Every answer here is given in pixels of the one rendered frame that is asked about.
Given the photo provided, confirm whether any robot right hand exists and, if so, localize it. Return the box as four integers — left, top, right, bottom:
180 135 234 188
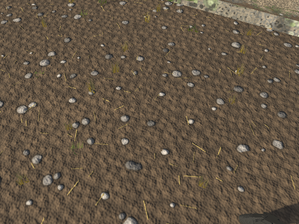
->
238 212 285 224

